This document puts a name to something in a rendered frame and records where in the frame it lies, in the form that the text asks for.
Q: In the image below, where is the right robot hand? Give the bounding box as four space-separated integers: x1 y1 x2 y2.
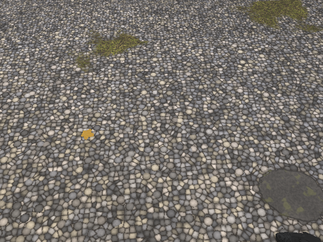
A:
276 232 321 242

